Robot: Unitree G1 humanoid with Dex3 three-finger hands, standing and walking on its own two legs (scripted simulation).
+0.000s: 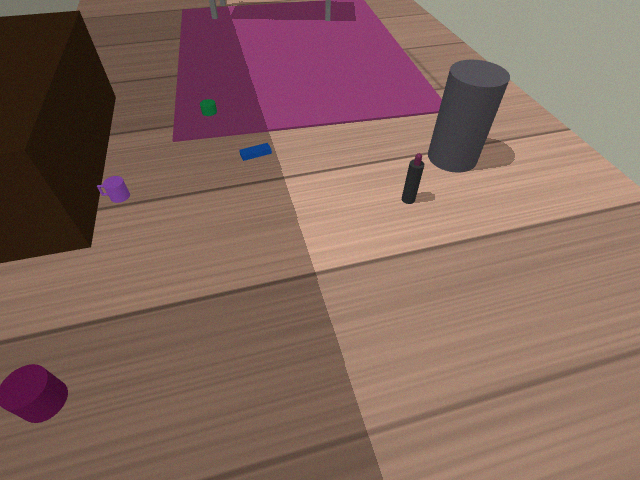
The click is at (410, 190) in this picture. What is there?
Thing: necked bottle
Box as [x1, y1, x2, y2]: [402, 153, 423, 203]
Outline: 419,153 416,154 415,158 411,160 409,163 402,194 402,200 406,203 411,203 414,201 422,172 423,162 420,160 421,155
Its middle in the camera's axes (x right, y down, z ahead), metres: +0.42 -0.27 +1.72
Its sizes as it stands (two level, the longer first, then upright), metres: 0.063 0.063 0.261
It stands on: the floor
